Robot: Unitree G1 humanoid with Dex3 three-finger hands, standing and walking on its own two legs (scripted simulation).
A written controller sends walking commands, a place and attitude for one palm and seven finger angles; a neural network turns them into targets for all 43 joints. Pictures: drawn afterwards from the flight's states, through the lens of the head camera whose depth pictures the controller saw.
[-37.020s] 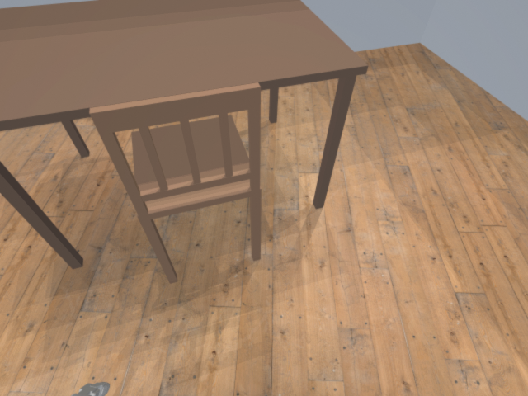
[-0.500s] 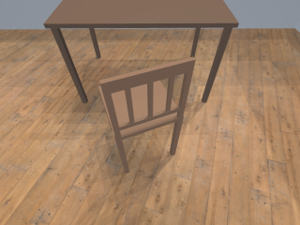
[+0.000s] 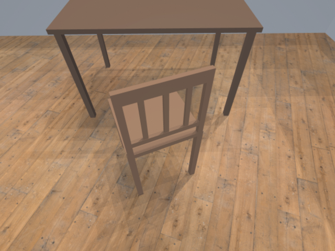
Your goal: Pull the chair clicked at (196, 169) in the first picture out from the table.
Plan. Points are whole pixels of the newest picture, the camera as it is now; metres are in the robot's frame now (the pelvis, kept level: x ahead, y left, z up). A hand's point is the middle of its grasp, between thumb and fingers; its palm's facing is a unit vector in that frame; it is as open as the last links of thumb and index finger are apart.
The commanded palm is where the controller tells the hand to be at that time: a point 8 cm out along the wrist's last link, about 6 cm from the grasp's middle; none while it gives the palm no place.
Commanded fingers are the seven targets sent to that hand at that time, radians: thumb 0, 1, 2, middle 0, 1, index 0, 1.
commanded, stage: look to check the result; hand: left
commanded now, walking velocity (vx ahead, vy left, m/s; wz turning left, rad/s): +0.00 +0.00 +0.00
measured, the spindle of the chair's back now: (166, 113) +0.62 +0.03 -0.12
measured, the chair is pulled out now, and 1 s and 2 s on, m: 0.43 0.43 0.43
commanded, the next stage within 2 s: take the last steps up to it in 0.66 s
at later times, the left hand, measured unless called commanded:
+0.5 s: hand out of the picture +0.00 +0.16 -0.17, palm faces +0.01 -0.98 -0.19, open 7.4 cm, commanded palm none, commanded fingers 0.00 0.90 0.90 -0.20 -0.30 -0.20 -0.30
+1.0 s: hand out of the picture +0.01 +0.15 -0.18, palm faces +0.02 -0.98 -0.18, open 7.4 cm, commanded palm none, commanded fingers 0.00 0.90 0.90 -0.20 -0.30 -0.20 -0.30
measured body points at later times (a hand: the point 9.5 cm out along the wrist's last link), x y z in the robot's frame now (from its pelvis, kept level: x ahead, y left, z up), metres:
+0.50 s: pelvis +0.01 -0.01 +0.00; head +0.03 -0.02 +0.45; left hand +0.00 +0.21 -0.16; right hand +0.00 -0.22 -0.17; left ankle +0.01 +0.07 -0.75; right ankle -0.01 -0.13 -0.75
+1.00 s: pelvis +0.02 -0.01 +0.00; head +0.04 -0.03 +0.44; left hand +0.01 +0.20 -0.16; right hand +0.00 -0.23 -0.17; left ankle +0.01 +0.07 -0.75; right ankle -0.01 -0.13 -0.75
